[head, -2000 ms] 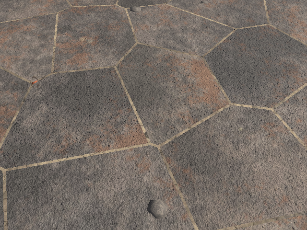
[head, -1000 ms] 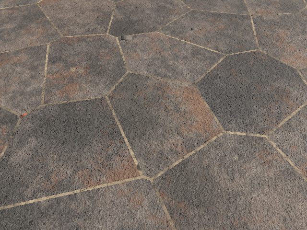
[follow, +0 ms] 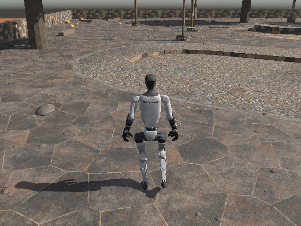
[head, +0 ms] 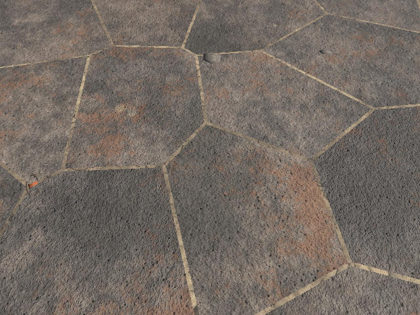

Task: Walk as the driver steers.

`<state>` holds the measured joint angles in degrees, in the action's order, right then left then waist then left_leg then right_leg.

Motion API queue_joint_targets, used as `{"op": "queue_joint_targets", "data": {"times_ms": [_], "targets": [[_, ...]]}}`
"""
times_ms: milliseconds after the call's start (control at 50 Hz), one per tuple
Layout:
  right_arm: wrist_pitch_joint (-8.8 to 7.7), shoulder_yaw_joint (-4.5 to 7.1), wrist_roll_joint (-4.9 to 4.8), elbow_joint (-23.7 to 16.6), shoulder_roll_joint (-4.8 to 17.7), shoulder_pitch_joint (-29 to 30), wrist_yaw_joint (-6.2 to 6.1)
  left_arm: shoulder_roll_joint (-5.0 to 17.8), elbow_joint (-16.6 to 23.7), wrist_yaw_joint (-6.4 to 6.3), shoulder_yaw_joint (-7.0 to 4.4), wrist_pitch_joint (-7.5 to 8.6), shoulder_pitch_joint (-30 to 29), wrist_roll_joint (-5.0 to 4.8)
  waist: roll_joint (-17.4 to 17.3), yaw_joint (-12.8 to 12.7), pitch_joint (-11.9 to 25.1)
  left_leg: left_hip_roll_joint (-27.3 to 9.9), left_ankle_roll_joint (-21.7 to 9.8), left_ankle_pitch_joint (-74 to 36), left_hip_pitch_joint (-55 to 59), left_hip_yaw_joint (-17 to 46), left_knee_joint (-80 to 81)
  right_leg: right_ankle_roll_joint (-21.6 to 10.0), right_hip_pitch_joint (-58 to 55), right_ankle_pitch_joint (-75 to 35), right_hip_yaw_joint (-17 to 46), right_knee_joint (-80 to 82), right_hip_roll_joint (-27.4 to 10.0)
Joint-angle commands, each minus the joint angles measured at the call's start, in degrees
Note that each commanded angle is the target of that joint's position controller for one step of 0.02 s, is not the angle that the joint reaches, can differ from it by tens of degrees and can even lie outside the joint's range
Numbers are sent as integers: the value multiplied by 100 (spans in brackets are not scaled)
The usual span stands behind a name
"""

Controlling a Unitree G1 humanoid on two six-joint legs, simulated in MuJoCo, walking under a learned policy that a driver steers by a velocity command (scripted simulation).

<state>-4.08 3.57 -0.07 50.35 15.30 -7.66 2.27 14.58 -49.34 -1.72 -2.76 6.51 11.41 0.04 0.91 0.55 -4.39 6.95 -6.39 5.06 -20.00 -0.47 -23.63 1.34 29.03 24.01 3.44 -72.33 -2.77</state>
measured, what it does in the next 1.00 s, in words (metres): walks ahead, turning left: right foot, then left foot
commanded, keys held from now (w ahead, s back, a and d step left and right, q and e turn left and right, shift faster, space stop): q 0.34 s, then w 0.66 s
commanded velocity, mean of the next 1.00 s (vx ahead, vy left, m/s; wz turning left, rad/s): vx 0.27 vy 0.00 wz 0.31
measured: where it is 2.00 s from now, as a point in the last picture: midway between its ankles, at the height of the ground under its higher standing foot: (167, 197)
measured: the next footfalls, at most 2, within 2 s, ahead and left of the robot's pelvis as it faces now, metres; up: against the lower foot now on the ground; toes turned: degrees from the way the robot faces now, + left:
right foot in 0.30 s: +0.24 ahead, -0.14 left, +0.00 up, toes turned +16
left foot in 0.72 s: +0.19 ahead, +0.11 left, +0.00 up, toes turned +18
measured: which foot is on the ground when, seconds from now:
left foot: down 0.00-0.30, up 0.32-0.70, down 0.72-1.00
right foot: up 0.00-0.28, down 0.30-0.70, up 0.72-1.00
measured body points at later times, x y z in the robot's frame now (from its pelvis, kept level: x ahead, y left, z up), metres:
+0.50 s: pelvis +0.14 -0.05 +0.01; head +0.17 -0.06 +0.46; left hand +0.19 +0.25 -0.09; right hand +0.34 -0.29 -0.11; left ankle +0.08 +0.09 -0.66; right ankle +0.20 -0.15 -0.73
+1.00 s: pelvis +0.28 +0.03 +0.01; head +0.29 +0.06 +0.46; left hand +0.38 +0.33 -0.09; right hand +0.35 -0.23 -0.11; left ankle +0.15 +0.10 -0.73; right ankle +0.49 -0.08 -0.68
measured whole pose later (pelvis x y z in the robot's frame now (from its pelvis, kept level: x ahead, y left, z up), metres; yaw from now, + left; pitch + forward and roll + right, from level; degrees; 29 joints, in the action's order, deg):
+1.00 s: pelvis +0.28 +0.03 +0.01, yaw +18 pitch +3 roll +0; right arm -3.9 2.5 -0.4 48.8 14.1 -23.9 0.1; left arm 16.6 -40.9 1.6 -3.4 4.9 7.9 -0.7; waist 3.2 4.2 0.7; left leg 1.5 -1.9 15.6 -0.3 -0.5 -12.9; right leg 0.2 39.5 -0.9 0.5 -41.2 -5.4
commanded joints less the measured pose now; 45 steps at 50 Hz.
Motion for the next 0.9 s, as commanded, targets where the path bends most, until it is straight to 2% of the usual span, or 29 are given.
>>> {"op": "queue_joint_targets", "data": {"times_ms": [20,60,80,140,200,240,260,280,300,320,340,360,380,400,420,440,480,560,600,660,680,700,720,740,760,780,820,840,900], "targets": [[-66,170,36,-410,802,89,-79,486,353,-142,-183,-151,672,43,-186,-340,819,-1594,-1204,-3532,280,1371,734,151,26,-290,54,697,-168],[-2,223,29,-439,970,-18,-163,462,527,-193,-174,-237,380,84,-363,-295,941,-1466,-1096,-3563,197,1266,644,251,46,-738,-24,1469,-27],[54,242,-16,-455,1016,-76,-201,457,596,-201,-164,-272,221,96,-419,-248,1052,-1412,-996,-3360,243,1262,578,284,11,-1031,-15,1795,25],[225,259,-124,-491,1023,-222,-305,474,812,-174,-138,-351,-351,44,-549,-51,1171,-1298,-691,-2348,380,1447,429,332,-110,-1672,69,2666,198],[360,274,-120,-534,1034,-308,-383,552,1010,-106,-128,-360,-810,-5,-690,93,1060,-1299,-587,-1263,567,1897,272,362,-163,-1568,178,3349,365],[421,269,-109,-613,1001,-284,-410,682,1066,-56,-166,-306,-802,-22,-818,53,1028,-1317,-527,-965,765,2302,33,319,-350,-1251,259,3814,466],[442,256,-120,-683,969,-198,-424,739,1054,-34,-193,-262,-664,-27,-897,-45,1016,-1283,-449,-918,836,2480,-124,259,-572,-1260,260,4196,483],[465,229,-143,-778,911,-28,-445,758,997,-15,-216,-208,-398,-26,-933,-255,1001,-1135,-289,-862,779,2522,-377,151,-1029,-1768,197,4889,436],[476,153,-113,-866,692,-106,-464,959,968,-30,-269,-175,-174,34,-739,-266,1164,-887,-21,-285,445,2392,-871,-67,-1801,-2478,441,5233,-122],[474,54,-3,-883,305,-518,-460,1291,1057,-91,-323,-219,-106,127,431,-21,1523,-281,306,1955,-323,1570,-2213,-604,-2782,-4296,1491,5002,-1460],[424,123,-77,-1028,563,-832,-452,1303,1012,-48,-329,-302,16,329,1745,156,1645,204,549,3661,-1468,1002,-3206,-1599,-3141,-4998,2957,5154,-2294],[399,243,-40,-851,1049,-1057,-429,984,1139,-16,-275,-313,-69,214,1144,119,1659,-225,708,3279,-1655,1121,-4035,-1673,-3121,-3977,2872,5229,-2165],[444,303,-96,-796,1159,-840,-423,755,1171,-1,-224,-327,-144,135,687,20,1398,-390,803,2750,-1832,985,-4285,-1406,-2925,-2804,2163,5244,-1721],[518,286,-105,-750,993,-730,-440,707,1162,20,-203,-353,-226,93,413,27,1191,-544,868,2356,-1881,849,-4293,-1177,-2650,-1449,1766,5413,-1328],[548,256,-74,-815,867,-618,-429,722,1107,22,-198,-368,-248,38,549,-1,965,-626,911,2049,-1930,732,-4275,-1138,-2357,-574,1677,5643,-1184],[531,205,-82,-831,682,-593,-375,773,1061,19,-199,-366,-204,39,722,-17,797,-645,923,1831,-1787,545,-4171,-1133,-2048,-173,1476,5884,-1005],[412,138,-87,-866,506,-475,-294,809,985,21,-223,-314,-39,47,879,-110,694,-685,889,1610,-1530,260,-3561,-1185,-1875,-3,1207,6156,-879],[177,27,-44,-971,346,-11,-213,1008,896,63,-300,-211,127,-39,852,-272,709,-821,695,1415,-752,14,-1956,-1259,-1780,-403,927,6243,-952],[113,30,-72,-981,423,54,-179,1116,823,114,-340,-214,269,-93,907,-300,673,-752,607,1407,-369,-104,-1418,-1310,-1684,-365,897,6217,-1025],[49,45,-104,-845,442,-281,-142,1089,759,158,-326,-284,285,-198,779,-35,608,-621,378,800,626,-287,-369,-1220,-1228,1,826,5962,-1010],[49,75,-106,-727,475,-569,-155,971,738,163,-282,-298,321,-189,675,111,667,-570,294,801,1204,-285,-172,-1103,-931,87,736,5717,-893],[47,118,-131,-599,568,-1057,-191,702,758,173,-189,-282,245,-142,543,348,825,-845,178,886,2028,65,-75,-870,-402,145,532,5213,-711],[45,197,-78,-483,924,-1735,-256,171,919,220,-26,-234,-16,-29,-502,586,997,-2005,-147,1581,2835,1618,525,-427,524,221,-190,3413,-138],[56,377,-32,-449,1656,-1943,-212,292,1276,194,-64,-106,-124,-98,-1702,545,690,-3018,-981,2685,2992,3471,1162,-305,2042,838,-550,2162,335],[-19,293,-7,-501,1274,-1810,-186,820,1269,170,-188,-38,-291,-190,-1181,593,328,-3018,-1154,3374,2659,3676,1323,-348,2489,711,-96,1324,-73],[-84,185,-16,-577,936,-1536,-173,944,1221,198,-235,-23,-219,-231,-1094,420,123,-2745,-950,3283,2540,3263,1353,-429,2670,100,27,1107,-224],[-111,98,-37,-685,715,-1083,-136,862,1089,223,-236,-33,-92,-74,-869,195,45,-2332,-692,2065,2208,2384,1468,-358,2467,-751,-8,1226,-404],[-100,75,-13,-700,670,-1028,-145,778,1081,243,-226,-39,-111,-37,-793,136,45,-2171,-608,1421,2010,2003,1549,-301,2234,-1109,-29,1379,-465],[-74,80,-1,-622,680,-1172,-200,516,1133,281,-147,-64,-295,-30,-654,142,141,-1838,-532,-187,1762,1107,1584,-94,1801,-1985,-272,2045,-365]]}}
Keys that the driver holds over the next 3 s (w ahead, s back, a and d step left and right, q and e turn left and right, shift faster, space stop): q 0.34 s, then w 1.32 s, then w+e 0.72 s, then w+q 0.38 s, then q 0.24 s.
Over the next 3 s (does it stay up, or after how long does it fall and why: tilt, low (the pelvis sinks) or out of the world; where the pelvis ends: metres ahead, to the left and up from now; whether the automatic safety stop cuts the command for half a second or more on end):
stays up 1.35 0.25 0.00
